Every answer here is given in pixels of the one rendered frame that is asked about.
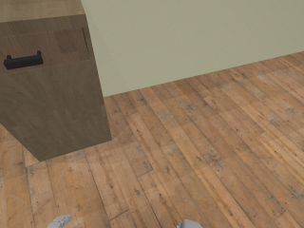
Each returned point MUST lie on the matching robot left hand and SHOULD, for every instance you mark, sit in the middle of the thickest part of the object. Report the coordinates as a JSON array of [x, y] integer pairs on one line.
[[60, 221]]

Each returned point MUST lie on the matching handle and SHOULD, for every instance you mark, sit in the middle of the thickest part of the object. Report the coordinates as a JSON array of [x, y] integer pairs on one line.
[[27, 61]]

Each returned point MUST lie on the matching drawer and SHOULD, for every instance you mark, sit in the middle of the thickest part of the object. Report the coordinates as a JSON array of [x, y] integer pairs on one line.
[[57, 47]]

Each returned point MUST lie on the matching cabinet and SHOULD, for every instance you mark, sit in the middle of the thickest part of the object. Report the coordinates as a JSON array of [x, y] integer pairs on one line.
[[52, 110]]

